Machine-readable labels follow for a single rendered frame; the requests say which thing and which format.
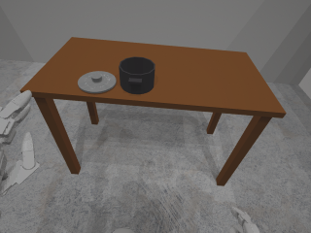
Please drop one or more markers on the robot right hand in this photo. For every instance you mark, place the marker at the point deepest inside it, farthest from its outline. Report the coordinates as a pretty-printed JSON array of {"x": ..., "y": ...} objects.
[{"x": 244, "y": 220}]

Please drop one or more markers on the robot left hand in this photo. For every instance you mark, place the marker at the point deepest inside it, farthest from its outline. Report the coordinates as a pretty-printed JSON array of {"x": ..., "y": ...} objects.
[{"x": 10, "y": 117}]

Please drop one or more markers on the pot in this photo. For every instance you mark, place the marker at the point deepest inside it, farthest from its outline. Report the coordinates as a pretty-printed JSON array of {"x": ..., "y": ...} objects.
[{"x": 137, "y": 75}]

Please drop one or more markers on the knob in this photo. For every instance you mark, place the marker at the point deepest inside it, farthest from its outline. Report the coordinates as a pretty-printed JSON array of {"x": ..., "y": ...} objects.
[{"x": 96, "y": 77}]

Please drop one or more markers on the lid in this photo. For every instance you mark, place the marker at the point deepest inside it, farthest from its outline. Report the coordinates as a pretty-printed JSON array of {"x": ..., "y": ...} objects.
[{"x": 86, "y": 84}]

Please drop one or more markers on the table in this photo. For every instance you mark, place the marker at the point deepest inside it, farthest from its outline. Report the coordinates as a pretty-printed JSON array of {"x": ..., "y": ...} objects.
[{"x": 190, "y": 79}]

